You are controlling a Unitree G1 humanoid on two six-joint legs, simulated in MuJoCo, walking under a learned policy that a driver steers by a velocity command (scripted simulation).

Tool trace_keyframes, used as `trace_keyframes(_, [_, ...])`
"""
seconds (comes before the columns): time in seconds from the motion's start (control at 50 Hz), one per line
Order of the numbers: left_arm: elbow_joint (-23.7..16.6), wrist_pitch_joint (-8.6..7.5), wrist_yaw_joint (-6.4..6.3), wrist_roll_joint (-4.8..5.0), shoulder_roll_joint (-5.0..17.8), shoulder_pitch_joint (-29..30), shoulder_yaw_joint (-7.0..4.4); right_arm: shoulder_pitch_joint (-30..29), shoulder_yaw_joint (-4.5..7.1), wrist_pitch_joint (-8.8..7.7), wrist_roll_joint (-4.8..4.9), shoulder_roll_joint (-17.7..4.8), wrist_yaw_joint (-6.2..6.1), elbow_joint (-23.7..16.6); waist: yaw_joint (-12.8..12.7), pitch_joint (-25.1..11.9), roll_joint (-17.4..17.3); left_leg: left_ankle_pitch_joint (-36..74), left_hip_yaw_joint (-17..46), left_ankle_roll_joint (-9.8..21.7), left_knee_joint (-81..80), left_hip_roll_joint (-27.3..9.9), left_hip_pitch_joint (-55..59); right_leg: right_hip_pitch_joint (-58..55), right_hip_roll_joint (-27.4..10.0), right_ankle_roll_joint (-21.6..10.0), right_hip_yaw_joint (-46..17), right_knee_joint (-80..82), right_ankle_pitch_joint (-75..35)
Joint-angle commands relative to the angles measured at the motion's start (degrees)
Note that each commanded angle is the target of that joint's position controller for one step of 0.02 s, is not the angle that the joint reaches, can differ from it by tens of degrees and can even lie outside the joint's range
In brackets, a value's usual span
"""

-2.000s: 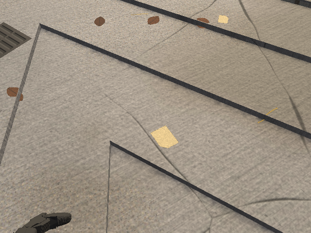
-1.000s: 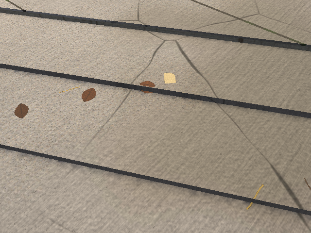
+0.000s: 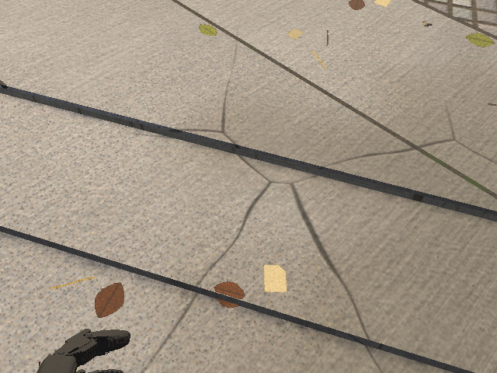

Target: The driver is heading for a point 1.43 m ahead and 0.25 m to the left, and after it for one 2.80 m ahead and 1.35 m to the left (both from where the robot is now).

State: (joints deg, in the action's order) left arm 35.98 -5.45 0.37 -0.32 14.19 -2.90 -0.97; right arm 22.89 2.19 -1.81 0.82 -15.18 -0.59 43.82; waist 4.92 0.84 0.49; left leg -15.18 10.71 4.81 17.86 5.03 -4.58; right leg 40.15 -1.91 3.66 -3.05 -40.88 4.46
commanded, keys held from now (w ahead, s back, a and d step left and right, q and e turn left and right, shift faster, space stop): w+q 0.38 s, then w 0.62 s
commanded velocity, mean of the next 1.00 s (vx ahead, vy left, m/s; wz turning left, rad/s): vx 0.50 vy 0.00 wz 0.34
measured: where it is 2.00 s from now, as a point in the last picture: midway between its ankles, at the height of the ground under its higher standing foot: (112, 232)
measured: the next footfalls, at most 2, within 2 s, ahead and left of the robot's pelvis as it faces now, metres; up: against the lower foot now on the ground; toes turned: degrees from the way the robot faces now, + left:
right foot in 0.06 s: +0.24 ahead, -0.14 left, +0.04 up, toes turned +5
left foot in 0.50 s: +0.34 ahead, +0.18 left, +0.04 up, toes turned +21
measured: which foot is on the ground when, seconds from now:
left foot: down 0.00-0.10, up 0.12-0.48, down 0.50-1.00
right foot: up 0.00-0.04, down 0.06-0.50, up 0.52-0.94, down 0.96-1.00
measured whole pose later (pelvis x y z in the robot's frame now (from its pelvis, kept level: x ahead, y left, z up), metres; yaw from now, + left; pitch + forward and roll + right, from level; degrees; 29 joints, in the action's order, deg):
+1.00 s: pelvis +0.51 +0.13 +0.03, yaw +20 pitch +3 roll -2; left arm 41.0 -5.0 3.5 0.1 13.3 -0.4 -0.9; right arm 23.4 2.8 -1.6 0.8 -17.4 -0.4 45.5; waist 4.0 1.9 -2.0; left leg -22.5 -0.2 1.6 16.7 -1.7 5.5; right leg 35.0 0.3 -2.1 4.1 -36.5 3.6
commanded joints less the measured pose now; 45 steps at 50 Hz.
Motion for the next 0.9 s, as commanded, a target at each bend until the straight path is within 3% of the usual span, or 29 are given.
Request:
trace_keyframes(0.02, [-5.2,-1.84,0.46,0.82,6.0,4.9,-2.00,1.5,2.44,0.13,0.17,-9.8,-0.62,-3.1,-2.1,-1.4,-7.9,22.0,11.1,6.4,-1.0,-13.7,-3.0,-10.7,4.3,-1.0,3.3,6.0,0.4])
trace_keyframes(0.04, [-4.6,-2.08,0.38,0.95,7.6,1.6,-2.92,0.0,2.50,0.17,0.23,-10.1,-0.62,-3.7,-4.7,-3.0,-9.5,27.5,11.4,5.3,1.9,-13.1,-3.1,-16.6,5.4,-2.2,3.9,8.8,1.3])
trace_keyframes(0.06, [-3.1,-2.24,-0.01,0.55,9.6,-4.6,-4.13,-2.3,2.31,0.01,0.29,-9.5,-0.64,-4.8,-8.6,-6.9,-10.2,35.2,9.8,3.2,8.0,-10.9,-5.0,-26.9,4.8,-4.3,3.6,11.2,0.4])
trace_keyframes(0.08, [-1.9,-2.20,-0.74,-0.21,13.5,-14.9,-5.46,-5.0,1.49,-0.31,-0.52,-7.0,-0.70,-6.9,-13.7,-14.9,-7.4,32.0,6.5,0.3,22.2,-7.6,-12.2,-43.1,-4.3,-9.0,-5.3,10.4,2.3])
trace_keyframes(0.1, [-0.2,-0.91,-1.04,-1.29,17.9,-22.0,-6.65,1.3,0.34,-0.81,0.68,-3.1,-0.71,-9.4,-11.8,-26.1,12.2,5.5,-0.3,-3.4,44.0,0.7,-31.1,-61.8,-18.9,-18.4,-33.8,16.2,21.7])
trace_keyframes(0.12, [-1.3,-0.74,-1.45,-0.60,12.2,-19.3,-5.21,2.5,0.84,-1.09,0.70,-6.0,0.08,-8.3,-10.4,-22.9,16.7,-15.9,1.1,-4.1,53.7,-1.5,-37.8,-58.6,-22.4,-19.7,-46.5,23.4,30.9])
trace_keyframes(0.14, [-1.4,-0.36,-2.19,0.26,8.6,-15.8,-4.19,-1.3,2.04,-0.75,1.09,-9.5,0.69,-8.3,-10.2,-12.5,10.8,-12.1,-0.6,-4.5,58.2,-4.6,-41.3,-49.6,-21.1,-17.9,-37.9,23.5,34.0])
trace_keyframes(0.16, [-0.9,0.10,-2.56,0.58,7.7,-13.9,-3.93,-4.7,2.00,-0.19,0.47,-9.4,0.82,-9.1,-9.4,-6.8,5.8,-8.8,-3.6,-4.2,57.8,-6.9,-40.7,-41.9,-18.8,-16.1,-29.0,23.8,27.9])
trace_keyframes(0.18, [0.2,0.20,-2.43,0.33,6.8,-12.2,-3.67,-6.2,2.06,0.12,-0.31,-8.2,0.95,-9.8,-7.8,-2.9,4.1,-7.8,-4.7,-4.0,56.4,-8.4,-39.0,-35.3,-16.4,-15.0,-22.9,25.2,22.3])
trace_keyframes(0.2, [0.4,-0.15,-2.26,-0.09,5.8,-10.3,-3.28,-5.6,2.22,0.59,-0.25,-7.4,1.09,-9.8,-5.7,-1.3,4.6,-7.3,-4.7,-3.7,55.1,-10.0,-35.8,-29.8,-14.7,-13.8,-17.9,26.9,18.7])
trace_keyframes(0.24, [0.9,-0.52,-1.68,0.33,5.8,-7.3,-3.43,-3.9,1.77,1.54,0.62,-5.2,1.30,-9.5,-3.5,0.4,6.2,-5.8,-6.0,-4.1,52.0,-11.0,-31.9,-23.9,-12.9,-13.6,-9.5,30.0,13.8])
trace_keyframes(0.28, [2.0,-0.68,-1.19,0.52,8.2,-6.6,-4.33,-6.1,1.39,1.95,0.23,-4.7,1.32,-10.4,-3.4,1.5,5.7,-2.8,-7.4,-4.9,43.5,-11.7,-30.6,-22.5,-12.8,-14.6,-3.7,32.0,9.6])
trace_keyframes(0.32, [2.4,-0.63,-0.90,0.84,10.8,-5.0,-5.26,-7.5,0.84,1.74,-0.29,-3.9,1.89,-10.3,-3.2,0.0,4.3,1.8,-9.0,-4.4,33.3,-11.9,-23.2,-20.7,-12.1,-14.1,2.1,32.2,5.7])
trace_keyframes(0.36, [2.8,-0.89,-0.41,1.08,12.6,-5.3,-5.88,-8.9,1.31,1.62,-0.21,-5.5,2.42,-10.2,-3.8,-1.3,4.0,5.5,-9.8,-4.1,29.2,-11.6,-20.8,-23.4,-13.4,-13.8,3.9,31.8,5.2])
trace_keyframes(0.42, [4.5,-0.24,0.35,2.05,13.7,-8.2,-6.20,-13.0,1.51,1.61,0.01,-6.4,2.61,-11.7,-5.7,0.5,2.8,3.8,-11.5,-2.3,22.5,-10.7,-21.8,-29.0,-15.3,-12.9,4.8,30.6,8.7])
trace_keyframes(0.46, [5.6,0.67,0.60,2.47,13.6,-8.8,-5.93,-10.5,2.03,1.33,-0.39,-6.5,2.56,-10.8,-4.0,0.4,1.4,3.9,-15.1,-0.6,16.7,-7.8,-14.8,-28.5,-14.5,-11.6,7.1,25.6,8.7])
trace_keyframes(0.48, [6.1,0.88,0.65,1.87,12.2,-9.5,-5.21,-5.0,3.27,1.19,-0.45,-8.3,2.27,-9.0,-1.5,-1.7,0.1,3.4,-16.2,0.5,15.1,-5.0,-6.6,-26.3,-12.2,-10.4,9.6,17.4,1.9])
trace_keyframes(0.5, [6.0,0.88,0.54,0.59,9.1,-10.0,-3.91,3.2,5.17,1.01,-0.11,-12.6,1.83,-7.2,2.1,-5.3,-6.0,3.3,-9.2,2.4,11.3,-7.8,3.5,-21.4,-8.1,-7.6,13.6,1.2,-0.3])
trace_keyframes(0.52, [2.1,0.18,0.43,-0.73,5.0,-11.1,-2.30,5.6,6.38,0.76,-0.44,-20.6,1.23,-7.9,0.0,-7.6,-22.9,-7.8,21.8,11.7,0.8,-21.8,15.5,0.3,1.1,-2.2,13.3,-21.3,22.4])
trace_keyframes(0.54, [2.9,-0.74,0.56,1.14,8.7,-9.8,-2.93,4.9,5.09,-0.58,-0.17,-16.6,1.76,-9.4,1.3,-11.3,-15.0,-13.4,32.6,14.4,-4.7,-25.6,16.5,6.4,1.5,-2.8,1.8,-31.5,26.9])
trace_keyframes(0.56, [2.4,-1.29,1.07,2.97,10.8,-7.7,-3.56,3.1,4.07,-1.61,-0.57,-13.7,1.99,-9.5,0.8,-8.1,-11.2,-10.7,26.7,13.0,-3.4,-25.4,14.7,9.9,-1.4,-4.4,0.2,-34.0,23.2])
trace_keyframes(0.58, [2.7,-1.50,1.01,2.66,9.9,-6.9,-3.20,1.0,3.53,-2.03,-0.78,-11.9,2.10,-9.6,-0.2,-6.7,-8.0,-5.8,19.9,11.3,-1.9,-23.3,10.9,8.8,-3.8,-5.4,0.3,-32.3,18.6])
trace_keyframes(0.6, [2.9,-1.60,0.81,1.39,9.3,-5.9,-3.09,-1.7,2.99,-2.03,-0.87,-10.3,2.07,-9.7,-1.2,-5.0,-5.5,0.1,15.1,10.2,-2.1,-21.4,7.1,7.1,-5.1,-5.5,0.2,-28.6,15.0])
trace_keyframes(0.62, [3.2,-1.31,0.90,0.97,9.2,-6.3,-3.26,-3.5,2.34,-2.13,-1.23,-9.0,1.89,-10.0,-2.8,-4.2,-5.5,5.7,11.4,9.3,-3.4,-19.8,3.5,3.7,-6.1,-5.5,-0.2,-25.8,12.2])
trace_keyframes(0.72, [3.7,0.61,1.13,0.37,6.5,-4.1,-2.49,-3.4,2.44,-2.78,-1.04,-9.6,0.94,-8.1,-3.8,-1.6,-2.5,21.4,1.4,9.3,-7.8,-17.9,1.7,2.9,-5.2,-2.6,1.0,-14.2,2.5])
trace_keyframes(0.78, [3.2,0.73,1.57,0.72,5.1,-0.4,-1.79,-2.3,2.37,-2.43,-0.94,-9.5,0.55,-6.3,-2.6,0.2,-3.7,21.9,-3.2,7.8,-8.8,-16.5,1.7,2.0,-4.3,-1.9,2.0,-5.5,-4.5])
trace_keyframes(0.84, [1.0,0.61,2.35,1.03,3.5,6.1,-0.81,0.8,2.57,-1.72,-0.39,-10.1,0.42,-3.9,0.1,2.8,-4.0,19.2,-3.9,7.4,-10.0,-17.7,3.5,2.0,-3.0,-2.6,3.7,2.1,-4.8])
trace_keyframes(0.9, [-0.3,0.07,3.11,0.90,4.7,8.8,-1.00,2.3,2.85,-1.16,-0.08,-11.1,0.54,-2.2,0.3,3.7,-5.0,21.3,-4.0,7.3,-9.5,-19.0,5.6,-0.5,-0.8,-4.3,5.9,4.9,-1.9])
Over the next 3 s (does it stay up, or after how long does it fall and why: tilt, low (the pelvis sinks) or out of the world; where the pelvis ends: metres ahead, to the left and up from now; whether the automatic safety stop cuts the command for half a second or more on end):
stays up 1.38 0.30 0.08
